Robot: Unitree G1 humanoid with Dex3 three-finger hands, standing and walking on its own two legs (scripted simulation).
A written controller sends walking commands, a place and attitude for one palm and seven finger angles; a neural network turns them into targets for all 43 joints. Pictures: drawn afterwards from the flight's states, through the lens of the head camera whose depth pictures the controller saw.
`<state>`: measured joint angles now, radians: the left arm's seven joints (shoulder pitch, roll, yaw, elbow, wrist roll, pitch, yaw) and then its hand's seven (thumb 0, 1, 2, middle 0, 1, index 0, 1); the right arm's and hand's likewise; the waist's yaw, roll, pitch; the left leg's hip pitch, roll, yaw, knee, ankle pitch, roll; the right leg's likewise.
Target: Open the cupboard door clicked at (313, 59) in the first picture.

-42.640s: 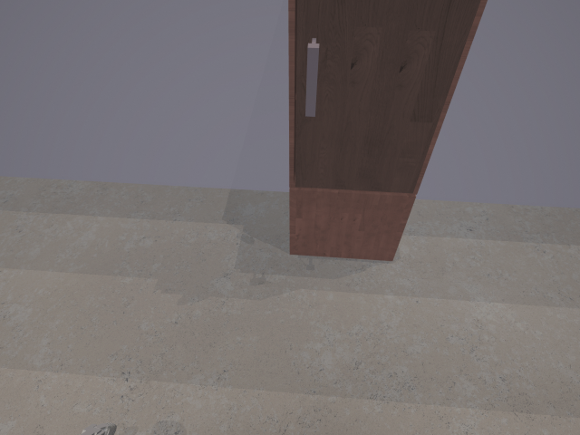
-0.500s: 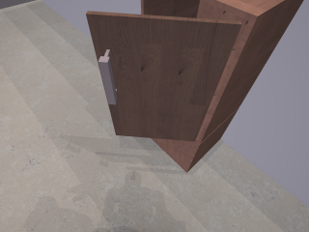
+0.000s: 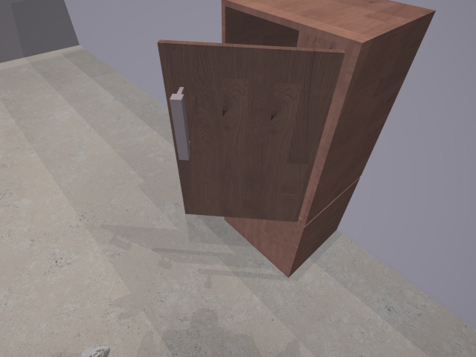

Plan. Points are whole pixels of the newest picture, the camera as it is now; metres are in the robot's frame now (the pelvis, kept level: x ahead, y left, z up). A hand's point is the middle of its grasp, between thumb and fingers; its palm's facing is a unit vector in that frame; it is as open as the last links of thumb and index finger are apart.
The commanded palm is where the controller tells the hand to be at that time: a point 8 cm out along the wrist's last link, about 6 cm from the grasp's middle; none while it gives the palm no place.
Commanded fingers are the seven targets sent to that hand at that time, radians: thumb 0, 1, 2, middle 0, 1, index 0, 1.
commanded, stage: come to a stop and stand still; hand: left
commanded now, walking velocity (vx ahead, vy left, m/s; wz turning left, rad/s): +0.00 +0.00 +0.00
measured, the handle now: (183, 124) +0.64 +0.17 +0.06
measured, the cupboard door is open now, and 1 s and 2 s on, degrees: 43 43 43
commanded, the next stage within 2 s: look again from close up in 0.30 s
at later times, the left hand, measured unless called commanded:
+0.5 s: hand out of the picture -0.02 +0.22 -0.17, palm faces -0.01 -0.97 -0.24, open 7.3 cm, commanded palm none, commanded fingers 0.00 0.90 0.90 -0.20 -0.30 -0.20 -0.30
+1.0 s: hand out of the picture +0.00 +0.21 -0.17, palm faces +0.00 -0.98 -0.20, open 7.3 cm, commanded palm none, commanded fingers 0.00 0.90 0.90 -0.20 -0.30 -0.20 -0.30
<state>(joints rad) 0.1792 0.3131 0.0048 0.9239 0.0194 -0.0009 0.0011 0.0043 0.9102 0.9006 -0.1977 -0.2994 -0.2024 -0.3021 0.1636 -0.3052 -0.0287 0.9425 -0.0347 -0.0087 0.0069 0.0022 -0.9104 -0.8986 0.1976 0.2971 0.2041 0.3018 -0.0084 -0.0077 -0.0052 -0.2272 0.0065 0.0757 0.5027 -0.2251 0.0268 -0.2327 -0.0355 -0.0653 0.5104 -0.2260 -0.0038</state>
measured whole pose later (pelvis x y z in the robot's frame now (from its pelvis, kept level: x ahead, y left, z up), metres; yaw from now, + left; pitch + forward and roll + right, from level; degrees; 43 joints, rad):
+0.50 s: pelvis -0.02 +0.01 +0.00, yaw +0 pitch -3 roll +0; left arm 0.30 0.26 -0.01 1.10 0.02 0.00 0.01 0.01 0.91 0.90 -0.20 -0.30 -0.20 -0.30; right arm 0.27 -0.24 -0.01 1.13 -0.02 0.00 0.01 0.00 -0.91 -0.90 0.20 0.30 0.20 0.30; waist 0.00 -0.02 0.02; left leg -0.22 -0.01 0.07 0.43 -0.16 0.04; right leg -0.22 -0.04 -0.06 0.43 -0.15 0.01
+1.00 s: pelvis +0.00 +0.02 +0.01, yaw +0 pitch -2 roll +0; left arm 0.29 0.20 -0.01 1.09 0.02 -0.01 0.03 0.00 0.91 0.90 -0.20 -0.30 -0.20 -0.30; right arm 0.21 -0.18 -0.01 1.12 -0.01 -0.01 0.00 0.00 -0.91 -0.90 0.20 0.30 0.20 0.30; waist 0.00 -0.03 0.03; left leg -0.20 -0.03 0.09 0.40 -0.17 0.06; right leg -0.20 -0.06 -0.04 0.40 -0.16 0.03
